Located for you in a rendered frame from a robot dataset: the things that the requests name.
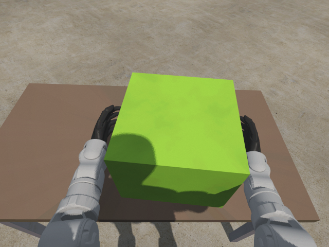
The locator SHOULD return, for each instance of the right robot hand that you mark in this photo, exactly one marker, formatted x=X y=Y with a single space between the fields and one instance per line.
x=250 y=134

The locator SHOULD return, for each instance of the carton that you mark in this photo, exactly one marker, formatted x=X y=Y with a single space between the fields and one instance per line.
x=178 y=139

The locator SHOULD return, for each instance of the left robot hand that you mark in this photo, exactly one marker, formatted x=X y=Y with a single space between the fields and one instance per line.
x=102 y=128

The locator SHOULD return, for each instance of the table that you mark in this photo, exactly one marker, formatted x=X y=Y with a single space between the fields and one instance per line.
x=42 y=137

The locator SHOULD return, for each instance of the robot right upper arm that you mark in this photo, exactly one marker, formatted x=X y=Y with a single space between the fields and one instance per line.
x=271 y=235

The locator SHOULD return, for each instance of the robot left forearm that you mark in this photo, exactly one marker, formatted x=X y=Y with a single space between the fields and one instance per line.
x=82 y=198

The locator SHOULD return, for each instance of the robot right forearm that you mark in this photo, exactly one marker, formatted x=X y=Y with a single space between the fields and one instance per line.
x=262 y=197

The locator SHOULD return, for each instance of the robot left upper arm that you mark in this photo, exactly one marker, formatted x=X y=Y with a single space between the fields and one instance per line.
x=71 y=233

